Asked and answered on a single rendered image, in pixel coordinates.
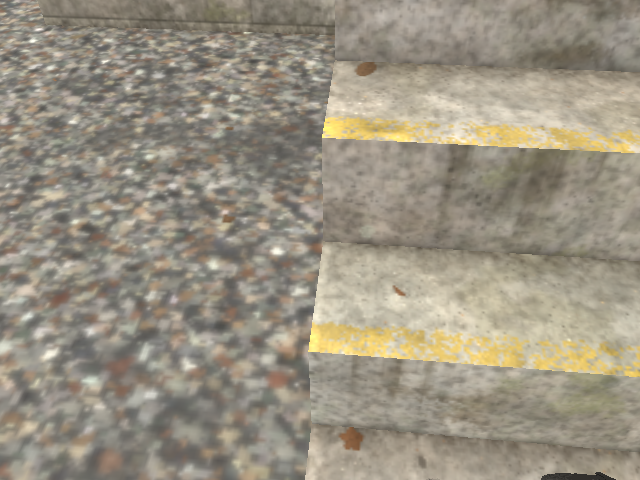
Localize stairs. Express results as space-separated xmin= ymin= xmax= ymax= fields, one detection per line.
xmin=305 ymin=0 xmax=640 ymax=480

